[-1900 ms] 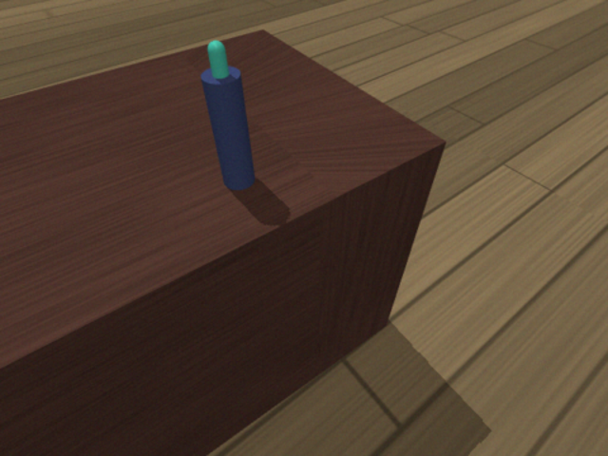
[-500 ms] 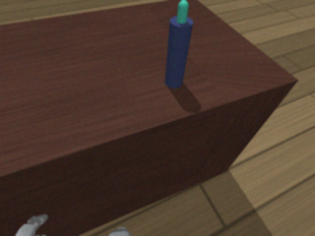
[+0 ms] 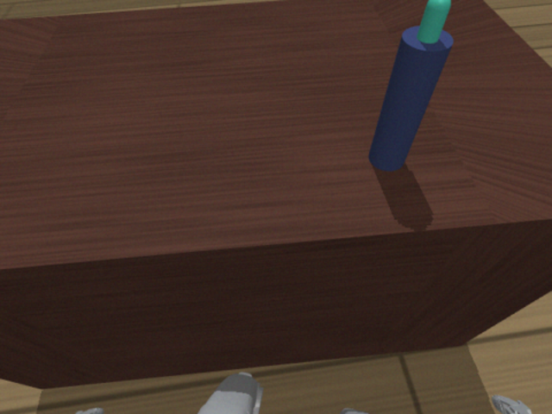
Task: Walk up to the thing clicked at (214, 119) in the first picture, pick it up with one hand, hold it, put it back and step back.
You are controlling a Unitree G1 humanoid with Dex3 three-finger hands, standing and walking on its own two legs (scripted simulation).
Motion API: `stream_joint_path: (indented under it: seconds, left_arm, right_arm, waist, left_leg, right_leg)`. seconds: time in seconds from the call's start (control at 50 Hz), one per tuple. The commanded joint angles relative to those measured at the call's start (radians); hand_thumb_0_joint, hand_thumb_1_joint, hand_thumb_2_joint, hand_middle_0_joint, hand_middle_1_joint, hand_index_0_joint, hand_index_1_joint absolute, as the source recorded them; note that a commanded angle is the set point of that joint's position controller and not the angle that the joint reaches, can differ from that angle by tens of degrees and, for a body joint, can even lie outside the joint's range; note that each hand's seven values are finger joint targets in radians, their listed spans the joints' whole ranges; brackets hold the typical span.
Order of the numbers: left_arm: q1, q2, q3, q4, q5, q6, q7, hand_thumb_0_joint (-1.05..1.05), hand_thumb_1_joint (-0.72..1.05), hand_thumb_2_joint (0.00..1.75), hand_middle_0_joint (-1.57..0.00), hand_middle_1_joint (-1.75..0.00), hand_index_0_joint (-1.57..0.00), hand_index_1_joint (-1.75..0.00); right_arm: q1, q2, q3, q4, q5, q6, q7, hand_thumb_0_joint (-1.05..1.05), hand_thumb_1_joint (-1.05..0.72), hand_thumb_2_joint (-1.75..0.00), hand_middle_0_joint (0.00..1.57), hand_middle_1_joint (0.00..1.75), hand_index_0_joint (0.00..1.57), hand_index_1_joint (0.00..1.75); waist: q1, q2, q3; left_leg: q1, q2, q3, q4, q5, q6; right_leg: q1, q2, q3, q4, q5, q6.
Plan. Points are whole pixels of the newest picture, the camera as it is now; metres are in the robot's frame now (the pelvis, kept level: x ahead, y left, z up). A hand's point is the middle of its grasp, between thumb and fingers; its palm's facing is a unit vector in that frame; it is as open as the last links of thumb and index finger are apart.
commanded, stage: walk up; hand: right
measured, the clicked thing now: (408, 94) +0.50 -0.14 +0.18
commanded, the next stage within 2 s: stand in 1.86 s
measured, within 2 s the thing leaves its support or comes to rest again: neither
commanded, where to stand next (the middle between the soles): +0.03 +0.01 m, yaw +9 degrees
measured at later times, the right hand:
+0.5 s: hand out of the picture +0.15 -0.24 -0.13, palm faces -0.18 +0.91 -0.37, open 7.4 cm
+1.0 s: hand out of the picture +0.08 -0.22 -0.13, palm faces -0.20 +0.92 -0.34, open 7.4 cm
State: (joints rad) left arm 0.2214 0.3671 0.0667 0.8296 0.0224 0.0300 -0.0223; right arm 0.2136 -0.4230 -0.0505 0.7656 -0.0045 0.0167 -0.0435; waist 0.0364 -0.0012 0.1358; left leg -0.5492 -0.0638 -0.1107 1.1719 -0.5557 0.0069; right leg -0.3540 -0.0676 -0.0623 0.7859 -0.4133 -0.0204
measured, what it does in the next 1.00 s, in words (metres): steps on the spot: left foot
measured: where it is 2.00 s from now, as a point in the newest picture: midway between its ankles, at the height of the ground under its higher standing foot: outside the picture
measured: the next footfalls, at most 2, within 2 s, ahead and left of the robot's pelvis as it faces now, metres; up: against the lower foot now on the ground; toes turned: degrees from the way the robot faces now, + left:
left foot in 0.20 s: +0.00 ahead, +0.14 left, +0.00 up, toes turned +10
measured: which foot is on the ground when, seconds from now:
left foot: up 0.00-0.18, down 0.20-1.00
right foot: down 0.00-1.00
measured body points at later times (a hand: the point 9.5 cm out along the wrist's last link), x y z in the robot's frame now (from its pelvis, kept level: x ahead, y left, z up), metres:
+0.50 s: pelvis -0.02 -0.01 +0.00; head +0.00 -0.01 +0.45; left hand -0.01 +0.32 -0.10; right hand +0.16 -0.29 -0.11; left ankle -0.03 +0.12 -0.68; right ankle +0.02 -0.15 -0.71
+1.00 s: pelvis -0.04 +0.01 +0.02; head -0.04 +0.01 +0.47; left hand -0.04 +0.33 -0.11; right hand +0.09 -0.27 -0.11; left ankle -0.04 +0.13 -0.71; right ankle +0.00 -0.12 -0.71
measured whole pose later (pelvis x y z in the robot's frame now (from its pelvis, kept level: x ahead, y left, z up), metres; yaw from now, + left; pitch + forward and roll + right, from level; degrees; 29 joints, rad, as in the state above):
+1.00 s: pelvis -0.04 +0.01 +0.02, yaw +11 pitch -3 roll +0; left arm 0.18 0.37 0.01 1.04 0.00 0.00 -0.01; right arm 0.16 -0.35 -0.01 1.02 -0.01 -0.01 0.01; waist 0.01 0.00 0.06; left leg -0.25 0.00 -0.02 0.58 -0.28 0.00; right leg -0.23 -0.03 0.00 0.56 -0.28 0.03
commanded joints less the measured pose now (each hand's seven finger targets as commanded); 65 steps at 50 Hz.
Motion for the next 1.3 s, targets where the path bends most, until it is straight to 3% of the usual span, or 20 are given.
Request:
stream_joint_path:
  seconds: [0.0,0.06,0.14,0.16,0.18,0.2,0.22,0.3,0.34,0.36,0.4,0.42,0.56,0.58,0.62,0.64,0.7,0.8,0.86,1.28]
  left_arm:
    - [0.001,0.287,0.076,-0.085,0.018,-0.051,0.028,0.00,0.90,0.90,-0.20,-0.30,-0.20,-0.30]
    - [0.062,0.304,0.076,-0.093,0.015,-0.054,0.031,0.00,0.90,0.90,-0.20,-0.30,-0.20,-0.30]
    - [0.027,0.290,0.059,-0.110,-0.017,-0.042,0.029,0.00,0.90,0.90,-0.20,-0.30,-0.20,-0.30]
    - [0.031,0.256,0.044,-0.118,-0.018,-0.040,0.029,0.00,0.90,0.90,-0.20,-0.30,-0.20,-0.30]
    - [0.041,0.200,0.028,-0.131,-0.024,-0.041,0.026,0.00,0.90,0.90,-0.20,-0.30,-0.20,-0.30]
    - [0.016,0.197,0.029,-0.133,-0.033,-0.029,0.035,0.00,0.90,0.90,-0.20,-0.30,-0.20,-0.30]
    - [-0.019,0.237,0.041,-0.112,-0.028,-0.026,0.044,0.00,0.90,0.90,-0.20,-0.30,-0.20,-0.30]
    - [0.058,0.226,0.041,-0.045,-0.033,-0.047,0.035,0.00,0.90,0.90,-0.20,-0.30,-0.20,-0.30]
    - [0.110,0.213,0.042,-0.003,-0.023,-0.062,0.040,0.00,0.90,0.90,-0.20,-0.30,-0.20,-0.30]
    - [0.100,0.258,0.049,0.001,-0.006,-0.072,0.045,0.00,0.90,0.90,-0.20,-0.30,-0.20,-0.30]
    - [0.017,0.400,0.074,-0.026,0.008,-0.078,0.049,0.00,0.90,0.90,-0.20,-0.30,-0.20,-0.30]
    - [-0.006,0.399,0.076,-0.041,0.012,-0.082,0.048,0.00,0.90,0.90,-0.20,-0.30,-0.20,-0.30]
    - [-0.079,0.303,0.043,-0.038,0.011,-0.066,0.036,0.00,0.90,0.90,-0.20,-0.30,-0.20,-0.30]
    - [-0.045,0.250,0.026,-0.031,0.004,-0.058,0.035,0.00,0.90,0.90,-0.20,-0.30,-0.20,-0.30]
    - [-0.029,0.188,0.006,-0.023,-0.021,-0.041,0.041,0.00,0.90,0.90,-0.20,-0.30,-0.20,-0.30]
    - [-0.064,0.262,0.026,0.000,-0.017,-0.042,0.048,0.00,0.90,0.90,-0.20,-0.30,-0.20,-0.30]
    - [-0.016,0.227,0.018,0.052,-0.034,-0.046,0.041,0.00,0.90,0.90,-0.20,-0.30,-0.20,-0.30]
    - [0.015,0.194,0.011,0.110,-0.016,-0.060,0.036,0.00,0.90,0.90,-0.20,-0.30,-0.20,-0.30]
    - [-0.112,0.282,0.012,0.092,-0.006,-0.067,0.028,0.00,0.90,0.90,-0.20,-0.30,-0.20,-0.30]
    - [-0.186,0.199,-0.021,0.252,-0.023,-0.067,0.022,0.00,0.90,0.90,-0.20,-0.30,-0.20,-0.30]
  right_arm:
    - [0.063,-0.170,-0.060,-0.056,0.000,-0.037,0.013,0.00,-0.90,-0.90,0.20,0.30,0.20,0.30]
    - [-0.004,-0.143,-0.057,-0.079,-0.002,-0.040,0.027,0.00,-0.90,-0.90,0.20,0.30,0.20,0.30]
    - [0.060,-0.126,-0.059,-0.036,-0.008,-0.052,0.027,0.00,-0.90,-0.90,0.20,0.30,0.20,0.30]
    - [0.080,-0.158,-0.072,-0.027,-0.016,-0.059,0.022,0.00,-0.90,-0.90,0.20,0.30,0.20,0.30]
    - [0.094,-0.237,-0.092,-0.036,-0.029,-0.066,0.017,0.00,-0.90,-0.90,0.20,0.30,0.20,0.30]
    - [0.053,-0.313,-0.096,-0.054,-0.017,-0.065,0.018,0.00,-0.90,-0.90,0.20,0.30,0.20,0.30]
    - [0.035,-0.293,-0.094,-0.039,-0.007,-0.064,0.017,0.00,-0.90,-0.90,0.20,0.30,0.20,0.30]
    - [-0.071,-0.226,-0.053,-0.039,-0.001,-0.050,0.012,0.00,-0.90,-0.90,0.20,0.30,0.20,0.30]
    - [-0.113,-0.206,-0.048,-0.042,0.001,-0.029,0.024,0.00,-0.90,-0.90,0.20,0.30,0.20,0.30]
    - [-0.106,-0.165,-0.038,-0.045,0.010,-0.021,0.029,0.00,-0.90,-0.90,0.20,0.30,0.20,0.30]
    - [-0.099,-0.162,-0.052,-0.040,0.005,-0.003,0.029,0.00,-0.90,-0.90,0.20,0.30,0.20,0.30]
    - [-0.089,-0.188,-0.063,-0.031,-0.003,0.002,0.031,0.00,-0.90,-0.90,0.20,0.30,0.20,0.30]
    - [0.047,-0.130,-0.063,0.060,-0.008,-0.025,0.062,0.00,-0.90,-0.90,0.20,0.30,0.20,0.30]
    - [0.044,-0.147,-0.067,0.071,-0.019,-0.034,0.054,0.00,-0.90,-0.90,0.20,0.30,0.20,0.30]
    - [-0.026,-0.283,-0.080,0.032,-0.034,-0.056,0.039,0.00,-0.90,-0.90,0.20,0.30,0.20,0.30]
    - [-0.049,-0.300,-0.084,0.044,-0.021,-0.055,0.040,0.00,-0.90,-0.90,0.20,0.30,0.20,0.30]
    - [-0.096,-0.211,-0.049,0.061,-0.021,-0.068,0.027,0.00,-0.90,-0.90,0.20,0.30,0.20,0.30]
    - [-0.110,-0.193,-0.033,0.092,-0.009,-0.053,0.032,0.00,-0.90,-0.90,0.20,0.30,0.20,0.30]
    - [-0.071,-0.146,-0.019,0.134,0.006,-0.048,0.033,0.00,-0.90,-0.90,0.20,0.30,0.20,0.30]
    - [-0.183,-0.142,0.005,0.301,-0.004,-0.066,0.037,0.00,-0.90,-0.90,0.20,0.30,0.20,0.30]
  waist:
    - [-0.004,-0.176,-0.112]
    - [0.030,-0.207,-0.166]
    - [-0.023,-0.183,-0.207]
    - [-0.038,-0.127,-0.229]
    - [-0.047,0.076,-0.279]
    - [-0.050,0.224,-0.267]
    - [-0.056,0.162,-0.222]
    - [-0.001,0.187,-0.161]
    - [0.025,0.160,-0.177]
    - [0.024,0.075,-0.154]
    - [0.008,-0.185,-0.095]
    - [-0.002,-0.166,-0.062]
    - [-0.057,-0.178,-0.148]
    - [-0.054,-0.098,-0.172]
    - [-0.040,0.156,-0.166]
    - [-0.056,0.114,-0.121]
    - [-0.015,0.127,-0.114]
    - [0.009,0.123,-0.145]
    - [-0.057,-0.052,-0.128]
    - [-0.027,0.009,-0.167]
  left_leg:
    - [-0.039,0.043,0.065,-0.090,0.058,0.001]
    - [0.031,0.053,0.100,-0.300,0.050,-0.004]
    - [0.278,-0.003,0.165,-0.631,0.314,0.031]
    - [0.413,0.046,0.066,-0.680,0.396,0.070]
    - [0.544,0.226,-0.211,-0.693,0.537,0.141]
    - [0.443,0.424,-0.430,-0.691,0.714,0.295]
    - [0.332,0.423,-0.409,-0.706,0.691,0.337]
    - [0.249,0.248,-0.147,-0.606,0.790,0.194]
    - [0.209,0.175,-0.087,-0.532,0.630,0.136]
    - [0.128,0.134,-0.071,-0.477,0.526,0.086]
    - [0.094,-0.004,0.030,-0.185,-0.019,0.017]
    - [0.082,0.025,-0.022,-0.113,-0.075,0.010]
    - [0.332,0.011,0.155,-0.609,0.188,0.007]
    - [0.424,0.032,0.074,-0.722,0.217,0.017]
    - [0.354,0.371,-0.458,-0.857,0.094,0.191]
    - [0.207,0.392,-0.461,-0.848,0.105,0.254]
    - [0.270,0.288,-0.225,-0.759,0.410,0.171]
    - [0.230,0.247,-0.111,-0.660,0.459,0.119]
    - [0.281,0.113,-0.006,-0.672,0.156,0.025]
    - [0.410,0.177,0.013,-0.862,0.463,0.019]
  right_leg:
    - [0.187,-0.202,0.208,-0.263,0.505,-0.197]
    - [0.274,-0.243,0.197,-0.215,0.643,-0.220]
    - [0.194,-0.194,0.109,-0.072,0.658,-0.138]
    - [0.081,-0.171,0.085,0.018,0.582,-0.091]
    - [-0.094,-0.096,0.031,0.173,0.348,-0.025]
    - [-0.129,0.007,0.031,0.197,-0.263,0.010]
    - [-0.059,-0.033,0.104,0.244,-0.259,0.008]
    - [0.034,-0.009,0.041,0.025,-0.066,-0.005]
    - [0.170,0.029,-0.005,-0.215,0.129,-0.011]
    - [0.210,-0.030,0.094,-0.266,0.200,-0.034]
    - [0.029,-0.387,0.494,-0.458,0.122,-0.258]
    - [0.001,-0.426,0.548,-0.459,0.168,-0.306]
    - [0.018,-0.168,0.126,-0.225,0.162,-0.122]
    - [-0.037,-0.129,0.091,-0.111,0.132,-0.084]
    - [-0.179,0.016,0.100,0.086,-0.186,0.007]
    - [-0.080,-0.006,0.149,0.139,-0.231,-0.002]
    - [-0.052,0.000,0.142,0.071,-0.092,-0.008]
    - [0.194,0.039,0.065,-0.323,0.111,-0.012]
    - [0.088,-0.111,0.272,-0.368,0.106,-0.087]
    - [0.237,-0.058,0.157,-0.469,0.339,-0.007]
